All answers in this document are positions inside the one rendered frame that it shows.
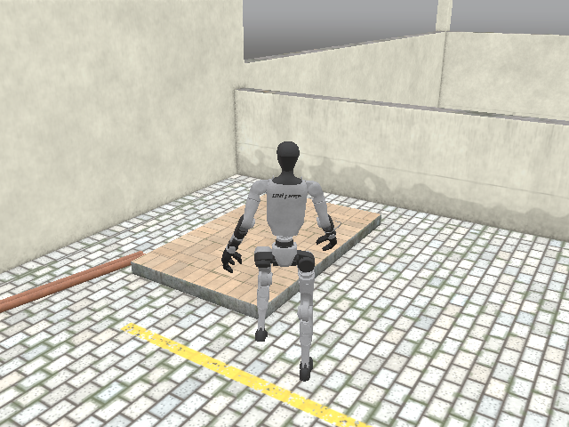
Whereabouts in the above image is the robot right forearm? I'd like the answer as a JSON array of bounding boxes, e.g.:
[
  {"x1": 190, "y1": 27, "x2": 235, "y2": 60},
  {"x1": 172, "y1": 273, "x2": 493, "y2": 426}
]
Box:
[{"x1": 322, "y1": 214, "x2": 336, "y2": 239}]

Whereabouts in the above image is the humanoid robot head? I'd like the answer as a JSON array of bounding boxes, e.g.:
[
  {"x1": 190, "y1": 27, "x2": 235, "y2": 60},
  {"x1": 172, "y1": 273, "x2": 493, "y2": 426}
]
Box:
[{"x1": 272, "y1": 141, "x2": 302, "y2": 185}]

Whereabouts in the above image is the left robot hand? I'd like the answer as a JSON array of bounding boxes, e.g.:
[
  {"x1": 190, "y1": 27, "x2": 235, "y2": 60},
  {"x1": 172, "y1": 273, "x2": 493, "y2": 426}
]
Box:
[{"x1": 221, "y1": 248, "x2": 242, "y2": 273}]

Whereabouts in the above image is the right robot thigh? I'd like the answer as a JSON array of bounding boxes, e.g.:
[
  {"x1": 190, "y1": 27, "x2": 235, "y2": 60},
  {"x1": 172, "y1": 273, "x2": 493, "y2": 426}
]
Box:
[{"x1": 297, "y1": 250, "x2": 315, "y2": 322}]

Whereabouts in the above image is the robot left forearm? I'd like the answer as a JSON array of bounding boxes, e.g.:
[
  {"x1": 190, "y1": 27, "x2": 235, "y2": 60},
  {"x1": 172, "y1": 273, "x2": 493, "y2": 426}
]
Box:
[{"x1": 226, "y1": 215, "x2": 248, "y2": 254}]

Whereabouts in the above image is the right robot hand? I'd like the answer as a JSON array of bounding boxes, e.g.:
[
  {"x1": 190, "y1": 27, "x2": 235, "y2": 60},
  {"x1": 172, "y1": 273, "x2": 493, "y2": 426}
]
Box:
[{"x1": 316, "y1": 234, "x2": 337, "y2": 251}]

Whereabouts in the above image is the robot right upper arm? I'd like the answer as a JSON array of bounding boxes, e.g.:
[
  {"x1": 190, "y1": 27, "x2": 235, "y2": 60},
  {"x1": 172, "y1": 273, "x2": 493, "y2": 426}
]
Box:
[{"x1": 305, "y1": 180, "x2": 331, "y2": 228}]

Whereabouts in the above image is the robot left upper arm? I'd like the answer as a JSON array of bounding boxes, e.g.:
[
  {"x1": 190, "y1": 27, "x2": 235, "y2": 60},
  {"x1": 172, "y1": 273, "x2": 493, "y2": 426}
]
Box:
[{"x1": 240, "y1": 180, "x2": 268, "y2": 229}]

